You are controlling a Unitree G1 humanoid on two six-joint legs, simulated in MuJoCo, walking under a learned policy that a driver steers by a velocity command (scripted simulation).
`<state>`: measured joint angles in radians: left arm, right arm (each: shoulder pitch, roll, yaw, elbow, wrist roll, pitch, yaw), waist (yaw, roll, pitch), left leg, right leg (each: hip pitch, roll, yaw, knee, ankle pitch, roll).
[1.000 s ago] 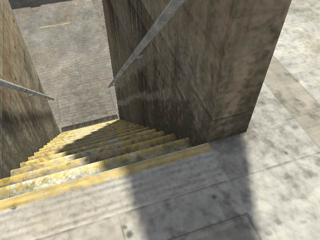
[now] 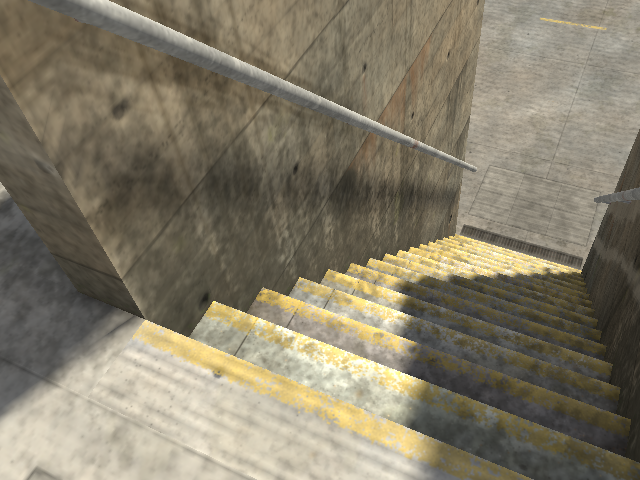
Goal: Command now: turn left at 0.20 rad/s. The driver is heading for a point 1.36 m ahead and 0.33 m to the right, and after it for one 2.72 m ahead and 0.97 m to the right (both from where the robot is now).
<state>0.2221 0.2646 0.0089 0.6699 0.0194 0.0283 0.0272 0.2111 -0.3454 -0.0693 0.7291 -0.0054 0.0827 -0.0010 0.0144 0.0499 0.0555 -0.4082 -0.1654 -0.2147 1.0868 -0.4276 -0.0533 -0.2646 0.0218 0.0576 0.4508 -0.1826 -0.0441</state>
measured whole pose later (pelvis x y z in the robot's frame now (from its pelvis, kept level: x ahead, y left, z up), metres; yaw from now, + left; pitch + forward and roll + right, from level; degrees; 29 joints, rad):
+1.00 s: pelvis +0.44 -0.11 -0.02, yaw +0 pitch -1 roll +0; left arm 0.51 0.29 0.03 0.83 0.00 -0.04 0.01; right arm 0.10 -0.27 -0.03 0.72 -0.04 -0.02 0.04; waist 0.08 -0.01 0.01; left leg -0.70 0.06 0.03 0.93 0.11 0.09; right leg 0.02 0.07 -0.06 0.48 -0.48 -0.09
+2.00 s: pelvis +1.14 -0.12 -0.72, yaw -35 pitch -2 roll +0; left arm 0.28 0.24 0.05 0.82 0.04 0.04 0.05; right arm 0.37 -0.21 -0.03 0.84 0.02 -0.09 0.01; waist 0.02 0.01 -0.01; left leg -0.28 -0.02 0.09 0.69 -0.41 0.05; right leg -0.79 0.15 0.02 2.11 -0.70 -0.07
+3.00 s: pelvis +1.34 -0.27 -0.99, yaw -26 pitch -3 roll +0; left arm 0.40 0.37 0.04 0.83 0.02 -0.05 0.00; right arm 0.03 -0.25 -0.03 0.52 0.03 0.12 -0.01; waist 0.06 -0.10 -0.03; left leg -0.64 0.09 0.06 1.34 -0.19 0.01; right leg -0.31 -0.38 -0.39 1.03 -0.55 0.07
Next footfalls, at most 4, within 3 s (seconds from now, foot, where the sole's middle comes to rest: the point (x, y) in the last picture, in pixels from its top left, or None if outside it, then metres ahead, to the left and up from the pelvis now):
0.18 left None -0.01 0.10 -0.78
0.60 right None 0.34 -0.18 -0.78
1.26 left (359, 396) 0.76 0.04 -1.01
1.58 right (414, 380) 0.91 -0.13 -1.23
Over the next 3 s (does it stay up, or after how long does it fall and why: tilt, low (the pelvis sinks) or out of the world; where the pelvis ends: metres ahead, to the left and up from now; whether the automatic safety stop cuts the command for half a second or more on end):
stays up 1.34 -0.27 -0.99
